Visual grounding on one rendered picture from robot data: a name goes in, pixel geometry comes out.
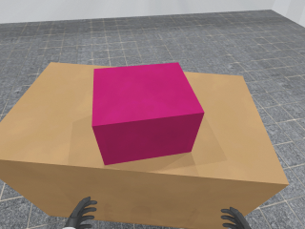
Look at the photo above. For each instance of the pedestal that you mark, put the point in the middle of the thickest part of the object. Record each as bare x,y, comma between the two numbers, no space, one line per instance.
50,156

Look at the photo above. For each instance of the carton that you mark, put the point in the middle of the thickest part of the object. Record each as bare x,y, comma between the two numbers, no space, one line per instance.
143,111

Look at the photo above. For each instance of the left robot hand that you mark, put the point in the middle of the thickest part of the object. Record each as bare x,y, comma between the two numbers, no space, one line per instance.
77,217

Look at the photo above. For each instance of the right robot hand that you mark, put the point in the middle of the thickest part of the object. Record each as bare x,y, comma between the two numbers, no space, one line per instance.
237,218

